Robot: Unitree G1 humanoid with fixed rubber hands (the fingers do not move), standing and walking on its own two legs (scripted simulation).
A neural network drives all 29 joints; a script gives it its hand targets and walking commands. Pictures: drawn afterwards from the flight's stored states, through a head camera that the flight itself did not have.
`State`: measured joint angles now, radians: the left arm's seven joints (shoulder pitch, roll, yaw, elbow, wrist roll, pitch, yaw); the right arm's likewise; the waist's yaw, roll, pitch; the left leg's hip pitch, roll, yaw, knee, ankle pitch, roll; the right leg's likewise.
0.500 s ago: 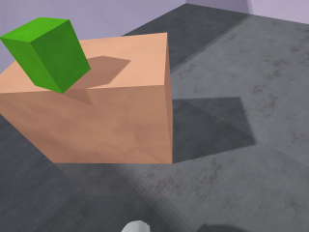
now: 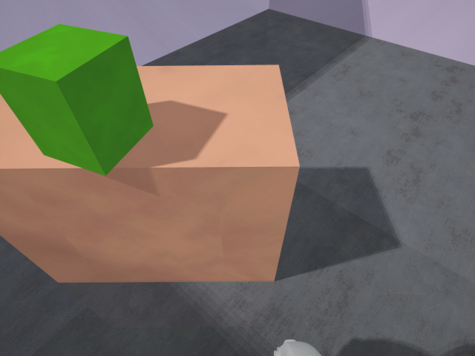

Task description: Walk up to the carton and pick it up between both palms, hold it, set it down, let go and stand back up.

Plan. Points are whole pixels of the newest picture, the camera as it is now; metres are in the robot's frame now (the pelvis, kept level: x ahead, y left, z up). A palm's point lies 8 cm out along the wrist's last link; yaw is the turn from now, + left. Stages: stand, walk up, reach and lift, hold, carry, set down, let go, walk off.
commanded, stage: walk up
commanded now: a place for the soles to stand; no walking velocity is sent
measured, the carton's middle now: (82, 100) +0.69 +0.36 +0.09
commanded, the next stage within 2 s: none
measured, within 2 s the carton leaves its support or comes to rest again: neither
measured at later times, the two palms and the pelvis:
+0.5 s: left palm out of the picture +0.15 +0.43 -0.11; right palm (299, 306) +0.24 -0.11 -0.12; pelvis +0.13 +0.14 -0.02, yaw +0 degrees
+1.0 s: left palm out of the picture +0.32 +0.52 -0.08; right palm (239, 307) +0.25 +0.00 -0.13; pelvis +0.20 +0.27 +0.00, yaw -4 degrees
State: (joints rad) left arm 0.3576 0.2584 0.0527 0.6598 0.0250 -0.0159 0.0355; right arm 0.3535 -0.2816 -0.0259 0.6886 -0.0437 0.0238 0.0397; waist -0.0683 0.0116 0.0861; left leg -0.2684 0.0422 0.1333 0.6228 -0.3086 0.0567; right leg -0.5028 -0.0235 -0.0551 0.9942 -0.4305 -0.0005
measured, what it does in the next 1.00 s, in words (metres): steps to the left: right foot, then left foot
